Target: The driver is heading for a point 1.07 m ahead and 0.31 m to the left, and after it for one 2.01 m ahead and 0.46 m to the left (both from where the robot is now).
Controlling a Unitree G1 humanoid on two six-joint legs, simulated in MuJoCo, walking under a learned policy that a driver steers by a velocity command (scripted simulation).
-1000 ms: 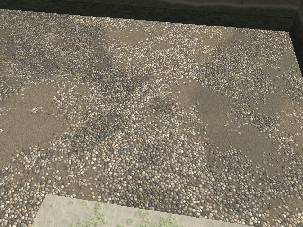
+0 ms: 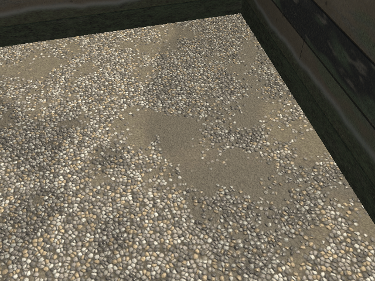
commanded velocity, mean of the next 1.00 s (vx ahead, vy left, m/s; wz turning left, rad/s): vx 0.98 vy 0.00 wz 0.60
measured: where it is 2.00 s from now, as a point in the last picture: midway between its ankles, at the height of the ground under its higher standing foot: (97, 172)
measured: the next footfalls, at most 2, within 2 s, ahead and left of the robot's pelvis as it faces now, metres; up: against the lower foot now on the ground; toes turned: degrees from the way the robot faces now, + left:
left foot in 0.40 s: +0.33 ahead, +0.10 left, -0.18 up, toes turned +28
right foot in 0.84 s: +0.80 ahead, +0.18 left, -0.36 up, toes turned +39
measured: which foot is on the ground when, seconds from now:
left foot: up 0.00-0.38, down 0.40-0.84, up 0.86-1.00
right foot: down 0.00-0.40, up 0.42-0.82, down 0.84-1.00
